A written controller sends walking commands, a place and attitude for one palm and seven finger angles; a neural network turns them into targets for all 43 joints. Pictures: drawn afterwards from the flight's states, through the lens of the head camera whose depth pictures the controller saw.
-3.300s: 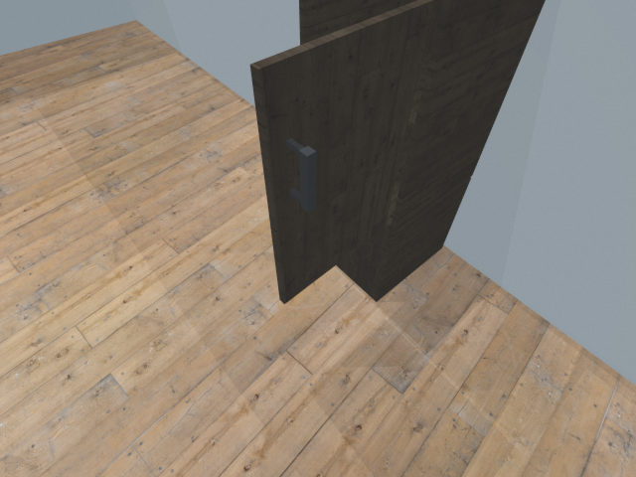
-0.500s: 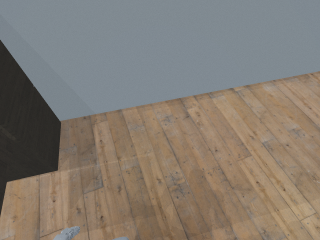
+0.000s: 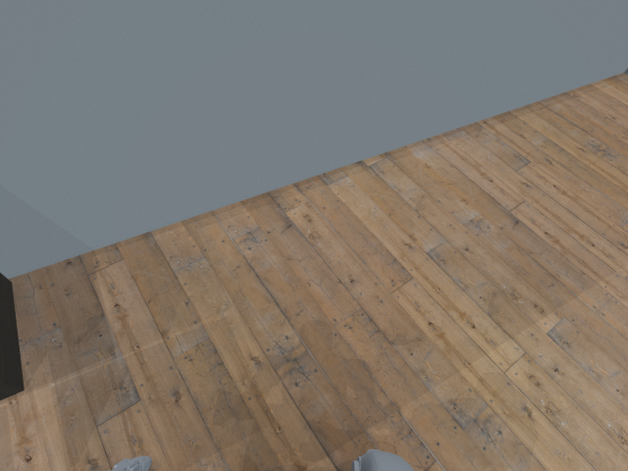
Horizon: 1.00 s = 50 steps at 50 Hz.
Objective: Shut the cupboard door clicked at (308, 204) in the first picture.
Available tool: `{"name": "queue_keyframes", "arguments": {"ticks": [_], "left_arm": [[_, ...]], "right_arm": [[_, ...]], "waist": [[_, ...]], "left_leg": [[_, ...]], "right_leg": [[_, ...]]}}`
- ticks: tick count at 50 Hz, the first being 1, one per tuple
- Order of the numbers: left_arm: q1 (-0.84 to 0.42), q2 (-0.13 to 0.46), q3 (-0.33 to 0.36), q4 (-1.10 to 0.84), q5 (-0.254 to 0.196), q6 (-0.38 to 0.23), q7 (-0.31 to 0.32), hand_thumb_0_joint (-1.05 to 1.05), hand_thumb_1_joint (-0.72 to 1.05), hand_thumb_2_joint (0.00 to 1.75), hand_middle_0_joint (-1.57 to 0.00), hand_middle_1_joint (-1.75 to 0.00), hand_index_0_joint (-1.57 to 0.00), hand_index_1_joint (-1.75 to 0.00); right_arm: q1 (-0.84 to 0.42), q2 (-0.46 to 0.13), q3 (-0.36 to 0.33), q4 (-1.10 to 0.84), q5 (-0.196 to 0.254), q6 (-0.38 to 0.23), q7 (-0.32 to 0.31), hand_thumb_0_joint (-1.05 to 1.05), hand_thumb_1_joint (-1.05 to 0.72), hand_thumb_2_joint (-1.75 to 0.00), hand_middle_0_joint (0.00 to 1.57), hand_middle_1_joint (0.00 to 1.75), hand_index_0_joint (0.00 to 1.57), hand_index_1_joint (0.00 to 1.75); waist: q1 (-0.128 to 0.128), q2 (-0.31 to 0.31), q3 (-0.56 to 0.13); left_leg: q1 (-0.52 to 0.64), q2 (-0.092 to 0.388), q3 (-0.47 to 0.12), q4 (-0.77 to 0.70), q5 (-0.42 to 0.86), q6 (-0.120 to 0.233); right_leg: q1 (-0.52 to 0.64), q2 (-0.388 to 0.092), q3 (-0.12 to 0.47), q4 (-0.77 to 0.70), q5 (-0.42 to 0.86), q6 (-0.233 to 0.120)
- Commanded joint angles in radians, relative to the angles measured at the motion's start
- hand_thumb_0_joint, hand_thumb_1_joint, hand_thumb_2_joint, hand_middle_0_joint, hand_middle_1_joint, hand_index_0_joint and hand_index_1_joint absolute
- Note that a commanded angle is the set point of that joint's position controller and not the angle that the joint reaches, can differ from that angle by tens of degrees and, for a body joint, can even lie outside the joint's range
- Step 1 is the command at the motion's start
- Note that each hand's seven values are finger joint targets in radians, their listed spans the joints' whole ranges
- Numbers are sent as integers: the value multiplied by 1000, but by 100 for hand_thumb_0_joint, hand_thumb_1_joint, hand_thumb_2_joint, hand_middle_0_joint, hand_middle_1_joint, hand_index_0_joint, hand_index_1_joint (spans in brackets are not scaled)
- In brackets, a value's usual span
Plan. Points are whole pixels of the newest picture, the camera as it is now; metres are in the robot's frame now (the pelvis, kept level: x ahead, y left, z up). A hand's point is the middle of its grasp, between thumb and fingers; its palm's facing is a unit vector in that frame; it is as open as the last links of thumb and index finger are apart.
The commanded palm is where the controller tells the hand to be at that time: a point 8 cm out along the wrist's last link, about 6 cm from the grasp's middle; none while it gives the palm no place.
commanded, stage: walk around to get in front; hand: left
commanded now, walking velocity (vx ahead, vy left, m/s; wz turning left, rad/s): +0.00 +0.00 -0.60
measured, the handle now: out of the picture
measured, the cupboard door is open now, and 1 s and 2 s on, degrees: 92 92 92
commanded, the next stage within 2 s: walk to a spot facing it in 1.92 s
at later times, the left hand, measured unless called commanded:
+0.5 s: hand (211, 468) +0.14 +0.15 -0.18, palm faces -0.27 -0.94 -0.22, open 7.4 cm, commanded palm none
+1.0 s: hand (303, 383) +0.26 +0.03 -0.16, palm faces -0.56 -0.79 -0.24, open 7.4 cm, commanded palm none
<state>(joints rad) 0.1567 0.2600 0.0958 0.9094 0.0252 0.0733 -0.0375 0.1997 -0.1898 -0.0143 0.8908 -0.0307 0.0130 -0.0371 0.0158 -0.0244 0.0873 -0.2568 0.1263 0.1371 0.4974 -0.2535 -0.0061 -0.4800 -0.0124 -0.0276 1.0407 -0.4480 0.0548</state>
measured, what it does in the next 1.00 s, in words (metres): steps to the right, turning right: right foot, then left foot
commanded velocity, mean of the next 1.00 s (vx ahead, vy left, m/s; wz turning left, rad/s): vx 0.15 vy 0.00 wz -0.58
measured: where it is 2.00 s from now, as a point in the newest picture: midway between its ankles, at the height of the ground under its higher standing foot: (433, 414)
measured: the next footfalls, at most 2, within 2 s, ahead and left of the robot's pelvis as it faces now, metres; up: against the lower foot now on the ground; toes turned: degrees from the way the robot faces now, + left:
right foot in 0.16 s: +0.02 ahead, -0.16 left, +0.00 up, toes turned -12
left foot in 0.52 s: +0.11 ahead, +0.08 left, +0.00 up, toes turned -17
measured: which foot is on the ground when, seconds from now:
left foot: down 0.00-0.16, up 0.18-0.50, down 0.52-0.88, up 0.90-1.00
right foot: up 0.00-0.14, down 0.16-0.52, up 0.54-0.86, down 0.88-1.00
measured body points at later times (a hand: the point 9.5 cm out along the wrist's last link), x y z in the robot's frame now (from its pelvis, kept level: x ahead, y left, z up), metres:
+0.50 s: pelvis +0.02 -0.02 -0.01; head +0.07 -0.03 +0.44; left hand +0.15 +0.20 -0.16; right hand +0.03 -0.30 -0.14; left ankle +0.07 +0.09 -0.73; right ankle -0.02 -0.15 -0.74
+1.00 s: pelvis +0.07 -0.09 -0.01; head +0.09 -0.12 +0.44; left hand +0.29 +0.07 -0.14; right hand -0.08 -0.32 -0.16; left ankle +0.12 +0.05 -0.68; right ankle -0.02 -0.18 -0.74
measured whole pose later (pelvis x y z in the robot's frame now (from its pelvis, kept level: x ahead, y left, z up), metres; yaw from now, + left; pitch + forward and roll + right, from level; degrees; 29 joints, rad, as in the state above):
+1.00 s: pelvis +0.07 -0.09 -0.01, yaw -36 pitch +1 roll -1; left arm 0.18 0.21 0.07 0.92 0.02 -0.02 -0.02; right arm 0.28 -0.28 -0.06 0.98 -0.02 0.04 0.00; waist -0.02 0.04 0.06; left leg -0.46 0.13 0.07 1.06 -0.46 -0.07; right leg -0.26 -0.02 -0.06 0.55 -0.31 -0.01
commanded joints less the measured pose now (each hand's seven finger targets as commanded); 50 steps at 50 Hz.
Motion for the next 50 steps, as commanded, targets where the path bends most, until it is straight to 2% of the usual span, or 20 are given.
{"name": "queue_keyframes", "arguments": {"ticks": [1,6,7,8,9,10,11,15,23,24,26,28,32,38,40,42,43,44,46,50], "left_arm": [[-46,31,-2,-92,-2,-24,-10,0,90,90,-20,-30,-20,-30],[54,70,4,-64,-3,-42,-3,0,90,90,-20,-30,-20,-30],[115,150,18,-47,5,-54,7,0,90,90,-20,-30,-20,-30],[165,267,43,-30,12,-63,26,0,90,90,-20,-30,-20,-30],[209,274,44,-20,-5,-62,41,0,90,90,-20,-30,-20,-30],[172,248,40,-29,-8,-55,45,0,90,90,-20,-30,-20,-30],[113,206,41,-36,-1,-60,55,0,90,90,-20,-30,-20,-30],[38,157,18,-64,-3,-63,58,0,90,90,-20,-30,-20,-30],[1,175,24,-65,-1,-46,46,0,90,90,-20,-30,-20,-30],[-16,151,19,-71,-7,-42,45,0,90,90,-20,-30,-20,-30],[15,54,-1,-109,-21,-35,30,0,90,90,-20,-30,-20,-30],[-9,93,16,-111,-3,-36,15,0,90,90,-20,-30,-20,-30],[-27,51,12,-89,4,-29,-19,0,90,90,-20,-30,-20,-30],[-119,21,-8,-113,4,-54,-39,0,90,90,-20,-30,-20,-30],[-92,27,-8,-103,5,-59,-38,0,90,90,-20,-30,-20,-30],[46,59,9,-50,6,-67,-29,0,90,90,-20,-30,-20,-30],[192,154,30,-6,11,-81,-16,0,90,90,-20,-30,-20,-30],[304,277,57,30,5,-89,5,0,90,90,-20,-30,-20,-30],[248,235,50,14,-9,-94,30,0,90,90,-20,-30,-20,-30],[78,141,17,-17,1,-116,33,0,90,90,-20,-30,-20,-30]], "right_arm": [[69,-232,-76,-33,-3,-17,-4,0,-90,-90,20,30,20,30],[38,-253,-90,-39,6,-9,11,0,-90,-90,20,30,20,30],[29,-211,-84,-55,16,-6,15,0,-90,-90,20,30,20,30],[-33,-121,-59,-108,20,-6,20,0,-90,-90,20,30,20,30],[-63,-161,-53,-114,20,8,7,0,-90,-90,20,30,20,30],[-63,-146,-55,-114,23,11,12,0,-90,-90,20,30,20,30],[-73,-140,-56,-95,22,8,7,0,-90,-90,20,30,20,30],[-40,-131,-59,-59,23,17,16,0,-90,-90,20,30,20,30],[23,-124,-58,-43,30,-1,5,0,-90,-90,20,30,20,30],[72,-145,-61,-26,29,-9,0,0,-90,-90,20,30,20,30],[125,-309,-89,-37,3,-23,-8,0,-90,-90,20,30,20,30],[68,-272,-73,-64,-9,-25,-10,0,-90,-90,20,30,20,30],[27,-214,-60,-68,-10,-32,-6,0,-90,-90,20,30,20,30],[141,-242,-79,-15,-11,-41,12,0,-90,-90,20,30,20,30],[128,-247,-82,-14,-10,-39,21,0,-90,-90,20,30,20,30],[88,-236,-79,-18,-7,-36,26,0,-90,-90,20,30,20,30],[45,-189,-66,-45,11,-38,35,0,-90,-90,20,30,20,30],[-78,-121,-42,-116,17,-39,44,0,-90,-90,20,30,20,30],[-122,-161,-53,-135,13,-45,47,0,-90,-90,20,30,20,30],[-47,-139,-60,-62,2,-38,53,0,-90,-90,20,30,20,30]], "waist": [[-52,244,-127],[2,198,-150],[33,-1,-178],[74,-342,-150],[100,-285,-168],[73,-183,-119],[46,-243,-131],[-4,-140,-166],[-38,-135,-131],[-65,-93,-142],[-69,374,-156],[-42,164,-106],[-26,218,-91],[-82,222,-91],[-68,222,-86],[13,116,-113],[92,-109,-166],[164,-408,-136],[117,-178,-69],[1,-179,-57]], "left_leg": [[151,211,-84,-127,330,112],[48,204,-2,54,277,37],[-89,130,50,226,101,-23],[-355,-33,73,475,-400,-77],[-374,-24,-88,608,-419,-64],[-393,-5,-116,643,-344,-59],[-431,-5,-129,656,-293,-68],[-280,-38,-114,559,-153,-87],[-6,-109,-93,90,-49,-66],[128,-83,-107,-40,31,-57],[224,350,-550,-257,66,113],[62,352,-481,-259,96,182],[105,199,-221,-250,-63,97],[153,232,-111,-234,-117,96],[118,232,-63,-188,-124,81],[-37,176,8,-1,-163,32],[-260,84,113,261,-209,-20],[-547,-54,82,564,-453,-63],[-635,25,-125,677,-273,-52],[-355,10,-96,504,-108,-74]], "right_leg": [[23,-7,-57,-180,3,-4],[292,2,-83,-548,221,-48],[440,-129,89,-670,386,-95],[519,-378,452,-713,733,-210],[484,-408,451,-698,792,-285],[445,-377,384,-694,701,-295],[481,-298,375,-655,760,-281],[380,-209,255,-637,737,-234],[199,-163,371,-603,499,-195],[98,-125,347,-558,402,-150],[-127,88,80,-148,-168,-31],[-86,4,102,115,-108,-23],[-113,-30,19,56,25,-11],[-10,-31,-76,-288,18,-29],[87,-10,-114,-402,18,-40],[359,17,-121,-557,119,-68],[608,-137,106,-688,-39,-133],[679,-389,572,-826,-26,-259],[612,-392,519,-831,-12,-332],[336,-236,248,-800,233,-242]]}}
